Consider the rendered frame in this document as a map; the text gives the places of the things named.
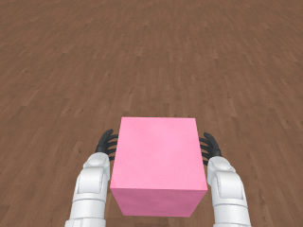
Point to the right robot hand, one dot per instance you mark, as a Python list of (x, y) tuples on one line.
[(212, 147)]

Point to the robot left forearm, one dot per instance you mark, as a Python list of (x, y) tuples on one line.
[(88, 204)]

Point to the left robot hand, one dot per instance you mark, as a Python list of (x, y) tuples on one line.
[(103, 144)]

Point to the robot right forearm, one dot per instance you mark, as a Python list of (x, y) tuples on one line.
[(228, 195)]

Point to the carton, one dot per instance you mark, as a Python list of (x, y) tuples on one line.
[(158, 169)]

